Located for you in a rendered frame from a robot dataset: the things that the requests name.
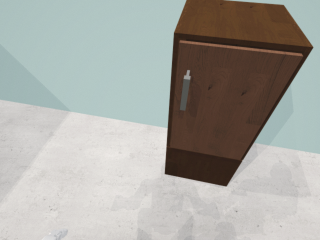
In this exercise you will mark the cupboard door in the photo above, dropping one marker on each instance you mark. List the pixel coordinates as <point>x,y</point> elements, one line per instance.
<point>232,89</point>

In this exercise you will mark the handle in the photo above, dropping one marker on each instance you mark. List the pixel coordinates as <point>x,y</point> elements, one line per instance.
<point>185,90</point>

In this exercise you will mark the left robot hand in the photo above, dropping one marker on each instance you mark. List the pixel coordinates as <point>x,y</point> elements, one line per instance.
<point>56,234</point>

